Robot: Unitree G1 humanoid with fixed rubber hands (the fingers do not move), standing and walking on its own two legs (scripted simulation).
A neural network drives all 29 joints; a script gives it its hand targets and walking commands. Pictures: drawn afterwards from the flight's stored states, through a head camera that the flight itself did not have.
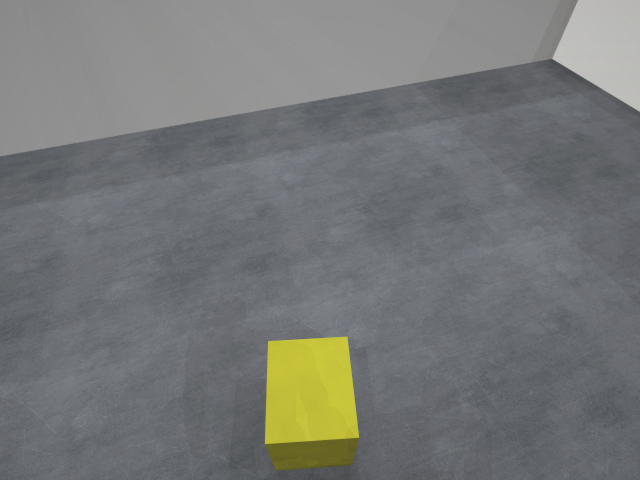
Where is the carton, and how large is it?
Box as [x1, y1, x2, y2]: [265, 337, 358, 470]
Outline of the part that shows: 347,337 268,341 265,445 276,470 351,464 358,439 358,432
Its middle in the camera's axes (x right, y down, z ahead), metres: -0.03 +0.46 +1.07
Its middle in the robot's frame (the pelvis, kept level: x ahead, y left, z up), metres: +0.42 +0.04 -0.64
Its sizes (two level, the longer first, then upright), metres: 0.252 0.215 0.287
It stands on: the floor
